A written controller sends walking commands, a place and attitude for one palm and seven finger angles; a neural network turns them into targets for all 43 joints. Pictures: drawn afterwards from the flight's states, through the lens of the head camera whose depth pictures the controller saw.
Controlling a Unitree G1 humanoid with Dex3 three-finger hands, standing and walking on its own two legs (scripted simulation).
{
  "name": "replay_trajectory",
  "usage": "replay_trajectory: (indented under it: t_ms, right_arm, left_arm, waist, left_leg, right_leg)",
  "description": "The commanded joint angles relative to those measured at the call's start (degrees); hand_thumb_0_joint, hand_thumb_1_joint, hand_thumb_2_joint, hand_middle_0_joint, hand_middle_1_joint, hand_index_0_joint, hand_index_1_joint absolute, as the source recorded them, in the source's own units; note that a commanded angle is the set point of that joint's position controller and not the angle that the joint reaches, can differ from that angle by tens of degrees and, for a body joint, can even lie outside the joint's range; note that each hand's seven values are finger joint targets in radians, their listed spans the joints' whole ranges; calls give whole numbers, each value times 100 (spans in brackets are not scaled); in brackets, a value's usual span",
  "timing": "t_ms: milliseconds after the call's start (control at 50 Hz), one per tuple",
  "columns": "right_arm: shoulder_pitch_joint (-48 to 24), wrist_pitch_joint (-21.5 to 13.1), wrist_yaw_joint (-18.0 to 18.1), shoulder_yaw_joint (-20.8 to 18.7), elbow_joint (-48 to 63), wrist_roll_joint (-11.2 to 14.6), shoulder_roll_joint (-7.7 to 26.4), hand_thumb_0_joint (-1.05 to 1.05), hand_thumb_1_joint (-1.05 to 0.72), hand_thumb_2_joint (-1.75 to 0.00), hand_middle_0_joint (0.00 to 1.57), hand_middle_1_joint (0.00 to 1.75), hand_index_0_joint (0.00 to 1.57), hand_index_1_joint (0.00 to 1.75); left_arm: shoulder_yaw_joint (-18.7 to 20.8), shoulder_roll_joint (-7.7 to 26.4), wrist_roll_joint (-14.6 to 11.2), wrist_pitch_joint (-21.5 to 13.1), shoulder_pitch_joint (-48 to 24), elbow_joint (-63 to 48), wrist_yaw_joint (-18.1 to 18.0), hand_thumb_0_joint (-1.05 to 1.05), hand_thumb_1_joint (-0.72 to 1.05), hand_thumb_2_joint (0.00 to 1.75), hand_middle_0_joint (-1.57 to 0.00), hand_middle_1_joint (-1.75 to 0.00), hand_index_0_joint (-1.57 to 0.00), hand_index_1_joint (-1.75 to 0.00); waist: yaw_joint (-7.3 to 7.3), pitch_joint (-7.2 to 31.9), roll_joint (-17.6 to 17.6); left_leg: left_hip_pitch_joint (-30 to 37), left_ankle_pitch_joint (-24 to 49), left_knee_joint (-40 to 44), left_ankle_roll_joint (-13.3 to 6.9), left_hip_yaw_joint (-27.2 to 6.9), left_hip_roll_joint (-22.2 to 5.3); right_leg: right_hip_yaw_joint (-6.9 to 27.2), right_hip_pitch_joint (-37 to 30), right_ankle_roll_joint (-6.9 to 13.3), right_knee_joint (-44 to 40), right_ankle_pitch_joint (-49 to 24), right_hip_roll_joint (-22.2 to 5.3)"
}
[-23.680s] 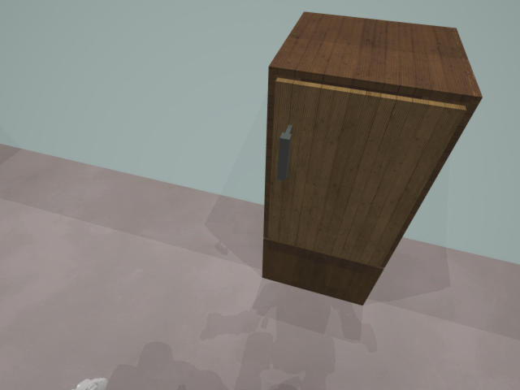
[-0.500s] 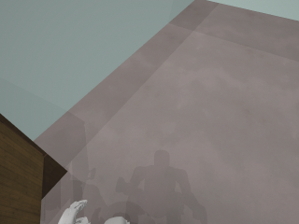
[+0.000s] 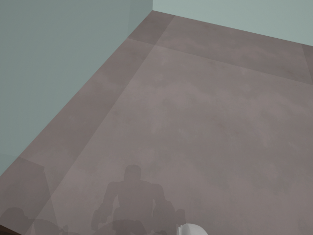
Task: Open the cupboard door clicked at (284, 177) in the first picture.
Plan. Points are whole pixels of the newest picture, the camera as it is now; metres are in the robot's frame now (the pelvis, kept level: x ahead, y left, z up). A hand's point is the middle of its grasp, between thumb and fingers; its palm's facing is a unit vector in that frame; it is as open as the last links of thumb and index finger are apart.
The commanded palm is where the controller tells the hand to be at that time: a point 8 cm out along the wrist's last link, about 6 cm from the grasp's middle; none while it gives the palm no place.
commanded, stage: walk to a spot facing it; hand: left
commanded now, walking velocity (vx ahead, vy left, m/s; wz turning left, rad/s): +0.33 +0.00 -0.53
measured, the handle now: out of the picture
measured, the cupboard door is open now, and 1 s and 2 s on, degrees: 50 50 50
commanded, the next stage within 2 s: turn to face it in 1.00 s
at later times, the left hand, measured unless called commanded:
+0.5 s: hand (141, 173) +0.33 +0.07 -0.16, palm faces -0.18 -0.95 -0.23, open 7.2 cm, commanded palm none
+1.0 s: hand (151, 142) +0.47 +0.05 -0.19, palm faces -0.21 -0.97 -0.14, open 7.4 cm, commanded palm none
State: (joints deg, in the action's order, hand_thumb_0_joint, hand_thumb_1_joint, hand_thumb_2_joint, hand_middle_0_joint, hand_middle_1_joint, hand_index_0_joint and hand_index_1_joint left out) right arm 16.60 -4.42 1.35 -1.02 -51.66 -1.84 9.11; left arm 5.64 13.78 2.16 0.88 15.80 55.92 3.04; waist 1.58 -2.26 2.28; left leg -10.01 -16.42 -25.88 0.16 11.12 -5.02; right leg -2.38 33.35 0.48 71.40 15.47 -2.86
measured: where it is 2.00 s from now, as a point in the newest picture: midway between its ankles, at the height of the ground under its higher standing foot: (190, 167)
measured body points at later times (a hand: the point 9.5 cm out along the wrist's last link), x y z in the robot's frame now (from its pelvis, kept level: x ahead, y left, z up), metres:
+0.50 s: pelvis +0.22 -0.10 +0.00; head +0.25 -0.12 +0.44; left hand +0.34 +0.12 -0.14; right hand +0.19 -0.33 -0.16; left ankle +0.25 +0.06 -0.66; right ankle +0.21 -0.15 -0.74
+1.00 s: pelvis +0.47 -0.11 -0.01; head +0.49 -0.11 +0.44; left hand +0.49 +0.10 -0.17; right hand +0.47 -0.35 -0.15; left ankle +0.52 -0.04 -0.74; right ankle +0.38 -0.21 -0.64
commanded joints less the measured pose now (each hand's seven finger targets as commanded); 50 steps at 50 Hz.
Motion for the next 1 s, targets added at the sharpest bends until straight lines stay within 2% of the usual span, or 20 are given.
replay_trajectory:
  t_ms: [0, 120, 160, 220, 240, 260, 280, 300, 340, 420, 520, 700, 740, 780, 800, 820, 840, 860, 900, 980]
  right_arm:
    - [1033, -72, 59, -193, -162, 10, 770, 0, -90, -90, 20, 30, 20, 30]
    - [1168, -8, 18, -185, -386, -54, 891, 0, -90, -90, 20, 30, 20, 30]
    - [1264, 28, 15, -183, -474, -62, 990, 0, -90, -90, 20, 30, 20, 30]
    - [971, 73, -2, -213, -463, -25, 1215, 0, -90, -90, 20, 30, 20, 30]
    - [789, 60, -55, -203, -407, 45, 1187, 0, -90, -90, 20, 30, 20, 30]
    - [1026, 59, -81, -141, -232, 177, 737, 0, -90, -90, 20, 30, 20, 30]
    - [607, 79, -64, -175, -52, 194, 794, 0, -90, -90, 20, 30, 20, 30]
    - [437, 111, -63, -239, -52, 185, 878, 0, -90, -90, 20, 30, 20, 30]
    - [147, 123, -47, -233, -201, 122, 647, 0, -90, -90, 20, 30, 20, 30]
    - [799, 333, -96, -209, -548, 36, 287, 0, -90, -90, 20, 30, 20, 30]
    - [-65, 317, -183, -249, -271, 46, 267, 0, -90, -90, 20, 30, 20, 30]
    - [-1710, 196, -285, -226, 110, 106, 294, 0, -90, -90, 20, 30, 20, 30]
    - [-1499, 161, -250, -230, 6, 92, 323, 0, -90, -90, 20, 30, 20, 30]
    - [-311, 109, -155, -277, -387, 44, 500, 0, -90, -90, 20, 30, 20, 30]
    - [579, 85, -109, -365, -645, -3, 863, 0, -90, -90, 20, 30, 20, 30]
    - [1363, 34, -48, -504, -787, -102, 1433, 0, -90, -90, 20, 30, 20, 30]
    - [1573, 90, -10, -468, -802, -6, 1522, 0, -90, -90, 20, 30, 20, 30]
    - [1144, 113, -9, -430, -735, 31, 1412, 0, -90, -90, 20, 30, 20, 30]
    - [245, 29, 1, -259, -516, 26, 731, 0, -90, -90, 20, 30, 20, 30]
    - [204, -75, 17, -152, -646, 43, 507, 0, -90, -90, 20, 30, 20, 30]
  left_arm:
    - [-101, -185, -29, -119, -659, -675, 76, 0, 90, 90, -20, -30, -20, -30]
    - [-174, -198, -68, -100, -1580, -887, 98, 0, 90, 90, -20, -30, -20, -30]
    - [-164, -106, -75, -102, -1573, -855, 75, 0, 90, 90, -20, -30, -20, -30]
    - [-59, 199, -68, -203, -253, -464, -1, 0, 90, 90, -20, -30, -20, -30]
    - [66, 577, -48, -289, 786, -143, -52, 0, 90, 90, -20, -30, -20, -30]
    - [261, 1326, -59, -349, 1468, -7, -162, 0, 90, 90, -20, -30, -20, -30]
    - [275, 1602, -212, -330, 1387, 18, -246, 0, 90, 90, -20, -30, -20, -30]
    - [224, 1403, -223, -302, 884, -112, -306, 0, 90, 90, -20, -30, -20, -30]
    - [7, 750, -217, -359, 183, -235, -328, 0, 90, 90, -20, -30, -20, -30]
    - [-122, 338, -141, -528, -119, -145, -338, 0, 90, 90, -20, -30, -20, -30]
    - [-155, 130, -157, -647, 432, 170, -321, 0, 90, 90, -20, -30, -20, -30]
    - [-253, 177, -110, -660, 1295, 675, -421, 0, 90, 90, -20, -30, -20, -30]
    - [-229, 268, -106, -663, 1224, 693, -433, 0, 90, 90, -20, -30, -20, -30]
    - [-211, 338, -129, -667, 1075, 707, -429, 0, 90, 90, -20, -30, -20, -30]
    - [-207, 249, -156, -677, 1036, 659, -412, 0, 90, 90, -20, -30, -20, -30]
    - [-246, -29, -235, -686, 1297, 537, -359, 0, 90, 90, -20, -30, -20, -30]
    - [-291, -61, -230, -721, 1049, 373, -352, 0, 90, 90, -20, -30, -20, -30]
    - [-236, -6, -173, -683, 626, 286, -379, 0, 90, 90, -20, -30, -20, -30]
    - [-223, -214, -90, -529, 393, 280, -298, 0, 90, 90, -20, -30, -20, -30]
    - [-229, -564, -51, -209, 688, 341, -204, 0, 90, 90, -20, -30, -20, -30]
  waist:
    - [-313, 8, -1015]
    - [-408, -509, -1048]
    - [-367, -540, -960]
    - [335, 152, -847]
    - [843, 801, -307]
    - [973, 1713, 1365]
    - [856, 1758, 1510]
    - [607, 1087, 675]
    - [195, 379, 114]
    - [-396, 244, 235]
    - [-231, 50, 77]
    - [108, -496, 235]
    - [-95, -424, 247]
    - [-632, 165, 196]
    - [-969, 684, -170]
    - [-1095, 1603, -1410]
    - [-1029, 1725, -1468]
    - [-857, 852, -735]
    - [-402, -232, -633]
    - [31, -284, -789]
  left_leg:
    - [1031, 2118, 1152, -423, -455, -1393]
    - [724, 1948, 1333, -492, 48, -1534]
    - [665, 2774, 1083, -483, 178, -1582]
    - [396, 4383, -767, -266, 474, -1409]
    - [-452, 3761, -2226, -37, 610, -1054]
    - [-2274, -1059, -4323, 277, 497, -33]
    - [-3015, -1907, -5520, 227, -442, 140]
    - [-3026, -1253, -5698, 169, -908, -181]
    - [-2718, -426, -5211, 215, -1067, -486]
    - [-1899, -82, -3893, 257, -887, -432]
    - [-2578, 615, -2972, 284, -873, -313]
    - [-2661, 458, -1592, 62, -609, 24]
    - [-1876, 266, -1173, -76, -393, 292]
    - [-196, 705, -514, -246, -189, 612]
    - [1386, 1141, -452, -473, -802, 70]
    - [2827, 1649, -317, -1233, -3080, -1664]
    - [2758, 2236, 480, -1649, -4048, -2395]
    - [1719, 1633, 737, -1699, -3747, -2391]
    - [-83, 204, 1338, -1138, -2753, -1913]
    - [-794, 974, 1616, -793, -1150, -1327]
  right_leg:
    - [22, 1167, -70, -471, -396, -265]
    - [-312, 426, 109, -2535, -645, -284]
    - [-537, -187, 246, -2810, -377, -49]
    - [-792, -2198, 538, -3363, -155, 388]
    - [-399, -3884, 707, -3701, -267, 168]
    - [2502, -5471, 1293, -4438, -273, -1666]
    - [3846, -5369, 1480, -5295, -847, -2204]
    - [3396, -4559, 1525, -5460, -519, -2185]
    - [2158, -3079, 1225, -5403, -1604, -1662]
    - [923, -2065, 1050, -5689, -2012, -1045]
    - [1077, -2724, 1106, -5951, -1857, -908]
    - [1092, -3678, 982, -5646, -3711, -1105]
    - [870, -3541, 917, -5185, -4779, -1076]
    - [507, -3107, 656, -3937, -5353, -756]
    - [416, -2051, 459, -2723, -4171, -509]
    - [-99, -582, 197, -647, -1104, 246]
    - [262, -55, 242, 666, 1382, 462]
    - [467, 249, 277, 1058, 1325, 138]
    - [523, 340, 149, 861, 570, -250]
    - [370, -191, 30, -181, -87, -383]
